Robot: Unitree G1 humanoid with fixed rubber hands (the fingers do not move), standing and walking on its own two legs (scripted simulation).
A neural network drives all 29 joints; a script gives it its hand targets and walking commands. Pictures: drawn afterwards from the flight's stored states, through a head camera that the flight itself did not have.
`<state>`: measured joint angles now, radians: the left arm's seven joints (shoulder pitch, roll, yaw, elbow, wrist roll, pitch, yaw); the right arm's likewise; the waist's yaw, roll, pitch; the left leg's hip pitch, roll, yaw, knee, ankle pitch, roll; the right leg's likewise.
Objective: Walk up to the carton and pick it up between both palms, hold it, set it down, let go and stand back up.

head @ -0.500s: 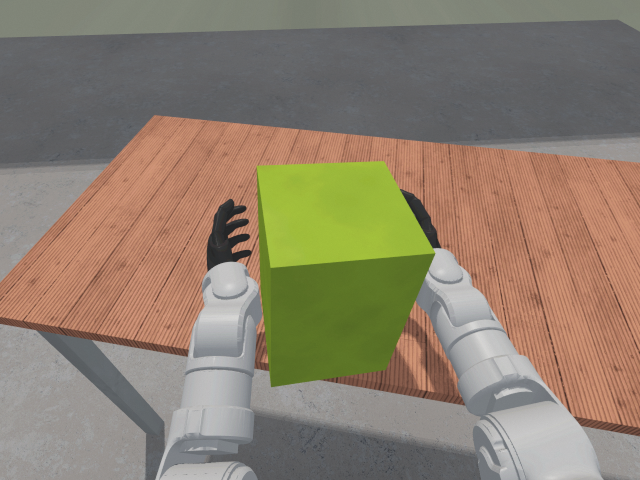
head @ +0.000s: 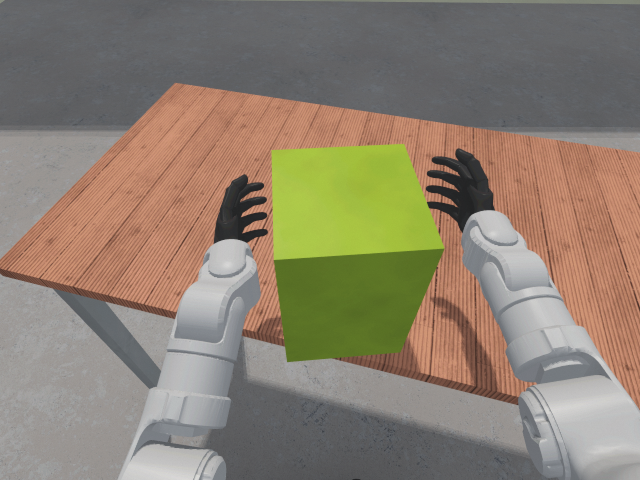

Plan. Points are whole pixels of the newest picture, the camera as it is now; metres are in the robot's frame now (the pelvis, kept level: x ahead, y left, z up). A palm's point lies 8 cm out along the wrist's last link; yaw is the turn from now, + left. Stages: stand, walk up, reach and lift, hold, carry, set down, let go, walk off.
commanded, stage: set down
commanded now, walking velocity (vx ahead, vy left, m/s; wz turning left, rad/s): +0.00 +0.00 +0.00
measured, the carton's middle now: (341, 260) +0.37 +0.03 +0.07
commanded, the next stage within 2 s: none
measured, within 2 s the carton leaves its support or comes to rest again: neither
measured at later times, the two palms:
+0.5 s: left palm (228, 237) +0.36 +0.17 +0.11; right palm (459, 227) +0.41 -0.12 +0.11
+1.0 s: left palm (215, 178) +0.38 +0.17 +0.19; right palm (510, 166) +0.43 -0.16 +0.19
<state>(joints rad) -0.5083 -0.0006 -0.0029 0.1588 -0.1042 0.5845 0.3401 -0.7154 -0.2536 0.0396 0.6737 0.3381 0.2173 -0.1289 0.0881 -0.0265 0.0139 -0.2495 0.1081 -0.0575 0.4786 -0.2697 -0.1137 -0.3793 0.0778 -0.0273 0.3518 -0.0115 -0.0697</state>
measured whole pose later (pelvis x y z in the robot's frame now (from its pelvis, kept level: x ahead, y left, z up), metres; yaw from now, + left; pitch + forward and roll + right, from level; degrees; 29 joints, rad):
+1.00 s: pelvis +0.01 +0.01 +0.00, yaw +0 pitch +2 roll -1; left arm -0.66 0.01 0.18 0.00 -0.11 0.89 0.30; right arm -0.78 -0.36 0.05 0.45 0.41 0.44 -0.10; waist 0.02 0.02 0.00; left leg -0.21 0.09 -0.05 0.45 -0.27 -0.09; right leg -0.33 0.06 -0.02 0.32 -0.02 -0.05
